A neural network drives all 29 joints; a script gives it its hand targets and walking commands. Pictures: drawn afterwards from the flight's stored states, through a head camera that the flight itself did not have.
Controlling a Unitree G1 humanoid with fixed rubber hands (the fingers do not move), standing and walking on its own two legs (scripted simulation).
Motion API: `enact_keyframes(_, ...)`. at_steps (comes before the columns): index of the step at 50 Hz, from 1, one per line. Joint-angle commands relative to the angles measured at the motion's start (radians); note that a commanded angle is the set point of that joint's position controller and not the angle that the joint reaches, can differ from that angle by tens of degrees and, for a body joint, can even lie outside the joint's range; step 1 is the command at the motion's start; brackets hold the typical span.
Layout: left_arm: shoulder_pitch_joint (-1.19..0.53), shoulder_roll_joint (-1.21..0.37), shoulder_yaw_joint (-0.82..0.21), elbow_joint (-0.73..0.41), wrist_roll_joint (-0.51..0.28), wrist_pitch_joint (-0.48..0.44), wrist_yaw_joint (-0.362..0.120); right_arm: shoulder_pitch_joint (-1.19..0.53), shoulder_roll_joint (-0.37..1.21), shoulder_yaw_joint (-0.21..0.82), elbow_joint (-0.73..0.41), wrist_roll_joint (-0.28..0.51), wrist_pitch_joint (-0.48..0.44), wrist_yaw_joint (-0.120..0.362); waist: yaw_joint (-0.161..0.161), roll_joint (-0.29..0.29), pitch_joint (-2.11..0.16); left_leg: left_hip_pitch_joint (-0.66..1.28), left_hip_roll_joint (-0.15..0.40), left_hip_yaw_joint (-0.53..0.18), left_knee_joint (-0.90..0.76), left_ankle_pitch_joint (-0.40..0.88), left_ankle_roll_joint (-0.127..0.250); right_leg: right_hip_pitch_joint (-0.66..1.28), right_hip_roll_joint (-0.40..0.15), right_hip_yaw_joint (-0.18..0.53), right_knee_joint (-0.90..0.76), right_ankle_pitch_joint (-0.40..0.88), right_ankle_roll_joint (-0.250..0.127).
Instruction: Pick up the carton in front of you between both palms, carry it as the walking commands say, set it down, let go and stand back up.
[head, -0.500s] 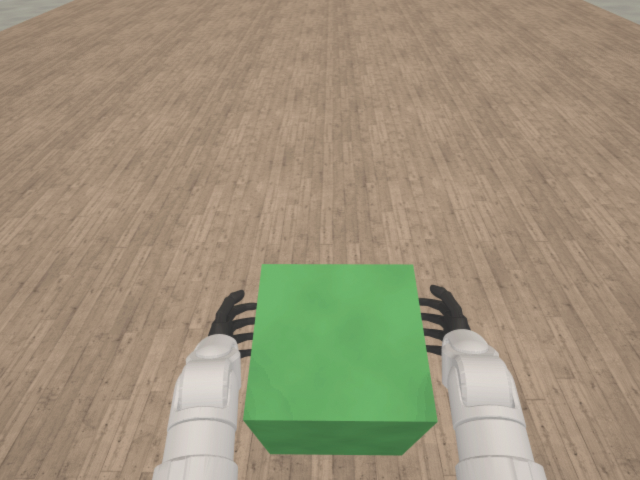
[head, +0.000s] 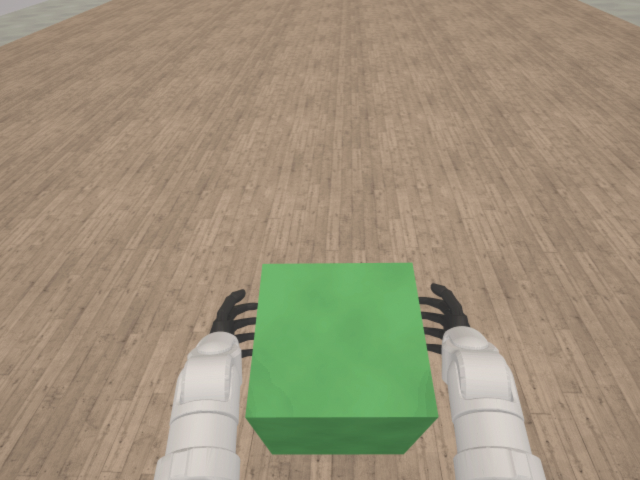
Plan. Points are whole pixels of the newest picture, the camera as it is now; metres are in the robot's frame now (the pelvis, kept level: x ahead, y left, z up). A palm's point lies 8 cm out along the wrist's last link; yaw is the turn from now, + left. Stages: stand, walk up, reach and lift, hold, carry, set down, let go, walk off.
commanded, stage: hold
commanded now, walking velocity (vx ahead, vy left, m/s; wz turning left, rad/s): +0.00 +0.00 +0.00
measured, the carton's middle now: (337, 365) +0.32 +0.00 -0.05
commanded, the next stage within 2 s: set down in 0.20 s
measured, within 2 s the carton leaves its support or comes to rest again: neither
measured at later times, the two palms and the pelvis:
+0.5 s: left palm (231, 331) +0.33 +0.15 +0.02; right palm (440, 329) +0.33 -0.14 +0.02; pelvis +0.00 +0.02 -0.01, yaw -1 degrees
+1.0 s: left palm (259, 368) +0.39 +0.15 -0.18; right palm (417, 376) +0.37 -0.14 -0.18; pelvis -0.04 +0.02 -0.11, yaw +0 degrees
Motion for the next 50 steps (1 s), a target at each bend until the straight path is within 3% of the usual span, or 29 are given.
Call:
enact_keyframes(1,-0.489,-0.932,-0.494,-0.038,-0.255,-0.038,-0.251,-0.442,0.946,0.516,-0.002,0.263,-0.032,0.253,0.007,-0.044,-0.235,-0.200,-0.066,-0.026,-0.103,0.057,0.041,0.282,0.025,0.109,-0.026,0.118,0.024)
enact_keyframes(10,-0.468,-0.921,-0.503,-0.057,-0.259,-0.034,-0.240,-0.418,0.932,0.515,-0.016,0.263,-0.035,0.242,0.006,-0.034,-0.253,-0.164,-0.066,-0.031,-0.105,0.138,0.031,0.286,0.037,0.107,-0.018,0.206,0.023)
enact_keyframes(14,-0.505,-0.922,-0.492,-0.043,-0.252,-0.039,-0.235,-0.456,0.917,0.493,-0.001,0.253,-0.044,0.241,0.001,-0.021,-0.238,-0.166,-0.064,-0.033,-0.102,0.131,0.025,0.263,0.045,0.101,-0.012,0.175,0.016)
enact_keyframes(18,-0.614,-0.921,-0.403,0.080,-0.196,-0.074,-0.238,-0.566,0.898,0.390,0.113,0.198,-0.081,0.247,-0.006,-0.014,-0.174,-0.229,-0.062,-0.028,-0.086,0.010,0.027,0.197,0.049,0.088,0.012,0.042,0.006)
enact_keyframes(22,-0.742,-0.878,-0.246,0.228,-0.092,-0.142,-0.228,-0.700,0.851,0.223,0.254,0.100,-0.147,0.238,-0.017,-0.006,-0.124,-0.335,-0.063,-0.023,-0.023,-0.065,0.034,0.089,0.056,0.076,0.077,-0.041,-0.004)
enact_keyframes(26,-0.750,-0.750,-0.093,0.318,0.020,-0.235,-0.199,-0.695,0.747,0.064,0.349,-0.010,-0.233,0.203,-0.021,-0.015,-0.139,-0.418,-0.079,-0.011,0.051,-0.018,0.037,-0.033,0.068,0.068,0.140,0.007,-0.001)
enact_keyframes(29,-0.718,-0.674,-0.042,0.336,0.064,-0.320,-0.191,-0.659,0.705,0.013,0.375,-0.055,-0.319,0.185,-0.016,-0.025,-0.203,-0.489,-0.095,0.005,0.113,0.056,0.032,-0.121,0.075,0.062,0.196,0.085,0.011)
enact_keyframes(32,-0.720,-0.675,-0.081,0.336,0.050,-0.420,-0.192,-0.676,0.730,0.058,0.366,-0.042,-0.420,0.181,-0.006,-0.024,-0.324,-0.552,-0.110,0.013,0.188,0.132,0.022,-0.190,0.084,0.060,0.274,0.170,0.020)
enact_keyframes(36,-0.802,-0.750,-0.236,0.310,-0.029,-0.532,-0.204,-0.748,0.809,0.207,0.328,0.021,-0.532,0.180,-0.011,-0.023,-0.576,-0.649,-0.121,0.016,0.317,0.230,0.004,-0.271,0.095,0.062,0.397,0.275,0.028)
enact_keyframes(42,-0.921,-0.807,-0.474,0.204,-0.160,-0.561,-0.225,-0.859,0.899,0.437,0.207,0.128,-0.560,0.178,-0.018,-0.023,-1.063,-0.787,-0.128,0.015,0.512,0.356,-0.014,-0.327,0.099,0.064,0.599,0.443,0.039)
enact_keyframes(45,-0.944,-0.812,-0.504,0.201,-0.181,-0.524,-0.243,-0.867,0.920,0.458,0.206,0.140,-0.524,0.184,-0.025,-0.017,-1.119,-0.883,-0.134,0.029,0.570,0.295,-0.018,-0.436,0.103,0.053,0.650,0.373,0.045)
enact_keyframes(50,-0.985,-0.821,-0.434,0.287,-0.150,-0.446,-0.292,-0.902,0.943,0.394,0.268,0.117,-0.445,0.208,-0.029,-0.002,-0.996,-1.067,-0.138,0.052,0.630,0.080,-0.008,-0.670,0.110,0.031,0.700,0.130,0.051)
